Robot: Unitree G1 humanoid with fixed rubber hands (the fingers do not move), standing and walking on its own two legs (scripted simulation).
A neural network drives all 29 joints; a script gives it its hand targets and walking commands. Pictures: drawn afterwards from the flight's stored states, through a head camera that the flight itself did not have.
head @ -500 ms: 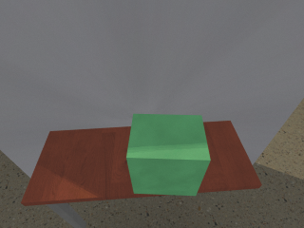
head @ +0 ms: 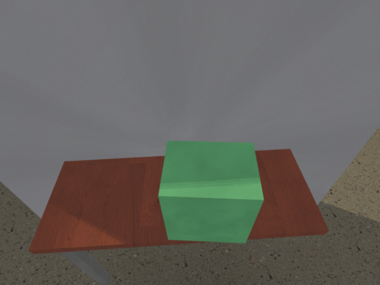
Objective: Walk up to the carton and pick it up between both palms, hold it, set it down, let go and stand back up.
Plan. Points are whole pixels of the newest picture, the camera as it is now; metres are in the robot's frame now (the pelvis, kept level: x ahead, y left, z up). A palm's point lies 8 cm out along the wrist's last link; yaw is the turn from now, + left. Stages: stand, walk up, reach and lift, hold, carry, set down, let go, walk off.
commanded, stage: stand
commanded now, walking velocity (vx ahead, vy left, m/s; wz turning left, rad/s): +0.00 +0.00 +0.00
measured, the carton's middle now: (208, 194) +0.37 -0.02 -0.09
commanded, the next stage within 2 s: none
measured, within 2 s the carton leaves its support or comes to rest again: neither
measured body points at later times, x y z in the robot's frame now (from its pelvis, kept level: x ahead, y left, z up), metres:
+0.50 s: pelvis +0.01 +0.00 +0.00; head +0.01 +0.01 +0.45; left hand +0.08 +0.30 -0.13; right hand +0.09 -0.29 -0.13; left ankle +0.04 +0.13 -0.74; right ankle +0.03 -0.14 -0.74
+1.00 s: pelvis +0.02 +0.00 +0.01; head +0.03 +0.01 +0.46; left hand +0.09 +0.30 -0.13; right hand +0.11 -0.30 -0.12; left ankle +0.04 +0.13 -0.74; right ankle +0.03 -0.14 -0.74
